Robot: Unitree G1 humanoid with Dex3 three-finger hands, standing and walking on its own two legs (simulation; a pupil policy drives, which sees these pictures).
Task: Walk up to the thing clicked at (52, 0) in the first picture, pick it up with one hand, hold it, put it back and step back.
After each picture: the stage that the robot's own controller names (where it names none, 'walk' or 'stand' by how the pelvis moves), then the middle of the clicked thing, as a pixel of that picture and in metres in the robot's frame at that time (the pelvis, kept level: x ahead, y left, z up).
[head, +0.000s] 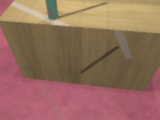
stand; out of the picture +0.98 +0.22 +0.01
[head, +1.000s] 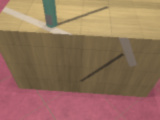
walk; (49, 5) +0.86 +0.20 +0.03
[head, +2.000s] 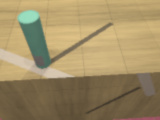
stand; (37, 43) +0.51 +0.19 +0.03
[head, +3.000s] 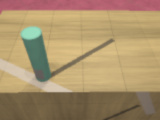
stand; (38, 57) +0.47 +0.20 +0.02
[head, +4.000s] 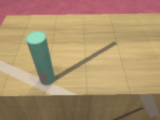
stand; (42, 61) +0.47 +0.19 +0.01
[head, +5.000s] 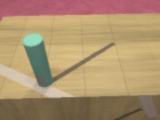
stand; (39, 63) +0.46 +0.20 +0.01
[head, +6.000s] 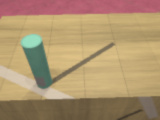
stand; (39, 64) +0.45 +0.20 +0.01
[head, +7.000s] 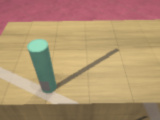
rise first; (44, 69) +0.44 +0.19 +0.01
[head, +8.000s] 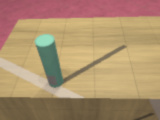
go down; (51, 63) +0.46 +0.18 +0.01
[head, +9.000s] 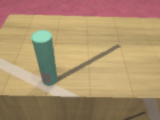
go down; (46, 61) +0.47 +0.16 +0.02
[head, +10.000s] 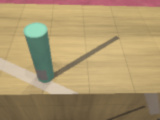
go down; (41, 56) +0.46 +0.16 +0.04
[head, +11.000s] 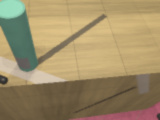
close in; (21, 42) +0.46 +0.18 +0.07
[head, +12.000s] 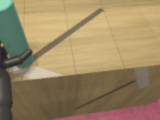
close; (13, 37) +0.47 +0.19 +0.09
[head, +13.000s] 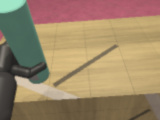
lift; (26, 47) +0.33 +0.15 +0.24
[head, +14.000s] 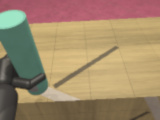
hold; (26, 59) +0.33 +0.17 +0.20
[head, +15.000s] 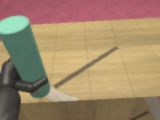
hold; (29, 63) +0.32 +0.16 +0.19
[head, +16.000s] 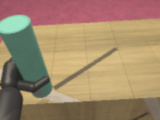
crouch; (30, 63) +0.32 +0.16 +0.19
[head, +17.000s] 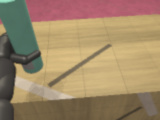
crouch; (23, 37) +0.41 +0.18 +0.21
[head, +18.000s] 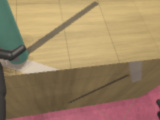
lower; (6, 32) +0.48 +0.19 +0.09
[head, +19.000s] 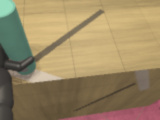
lower; (15, 43) +0.45 +0.18 +0.09
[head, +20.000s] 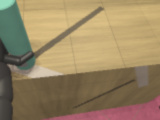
lower; (15, 38) +0.46 +0.18 +0.09
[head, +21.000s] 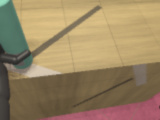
lower; (11, 36) +0.47 +0.18 +0.09
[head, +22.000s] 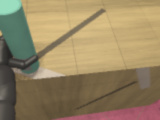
loosen; (20, 42) +0.45 +0.17 +0.09
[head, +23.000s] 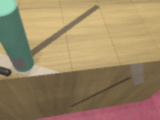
withdraw; (14, 41) +0.45 +0.17 +0.09
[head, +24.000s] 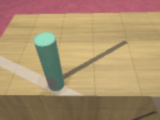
sink last; (51, 65) +0.43 +0.16 +0.05
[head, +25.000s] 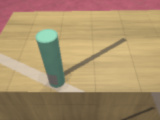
stand; (52, 61) +0.44 +0.16 +0.05
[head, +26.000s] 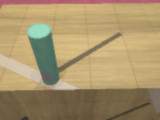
stand; (46, 58) +0.43 +0.16 +0.06
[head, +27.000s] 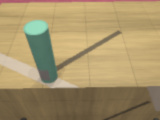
stand; (43, 56) +0.44 +0.16 +0.07
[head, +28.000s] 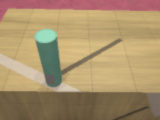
stand; (50, 61) +0.44 +0.15 +0.04
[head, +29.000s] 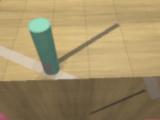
walk; (46, 50) +0.47 +0.16 +0.02
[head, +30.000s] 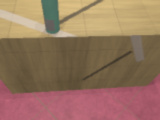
walk; (50, 8) +0.67 +0.17 +0.03
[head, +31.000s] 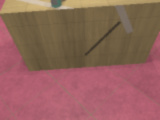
stand; out of the picture +1.02 +0.25 +0.03
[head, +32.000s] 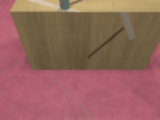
stand; out of the picture +1.07 +0.17 +0.02
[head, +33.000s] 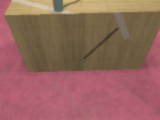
stand; out of the picture +1.07 +0.19 +0.01
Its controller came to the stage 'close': yes
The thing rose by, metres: 0.21
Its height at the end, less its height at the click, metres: +0.00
